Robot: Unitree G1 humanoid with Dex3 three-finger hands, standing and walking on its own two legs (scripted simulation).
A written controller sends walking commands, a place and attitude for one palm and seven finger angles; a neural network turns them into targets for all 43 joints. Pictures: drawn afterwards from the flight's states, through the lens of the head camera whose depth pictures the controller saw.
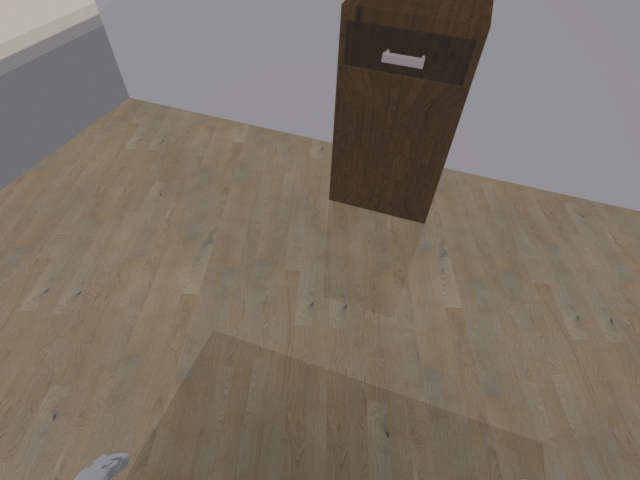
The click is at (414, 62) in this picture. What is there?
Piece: drawer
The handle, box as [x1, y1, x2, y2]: [381, 49, 424, 68]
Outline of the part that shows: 382,54 381,61 422,68 424,61 423,55 421,58 390,53 387,49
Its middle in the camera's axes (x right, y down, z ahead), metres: +0.27 -0.58 +1.24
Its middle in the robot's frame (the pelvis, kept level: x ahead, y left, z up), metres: +1.33 -0.21 -0.05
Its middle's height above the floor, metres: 0.72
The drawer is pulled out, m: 0.00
